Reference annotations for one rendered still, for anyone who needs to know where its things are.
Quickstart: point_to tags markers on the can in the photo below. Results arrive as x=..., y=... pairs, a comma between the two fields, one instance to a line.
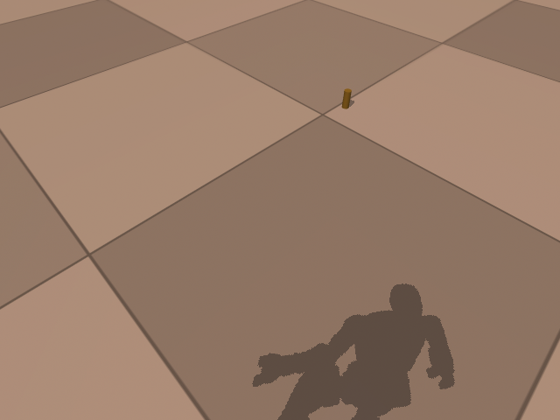
x=346, y=98

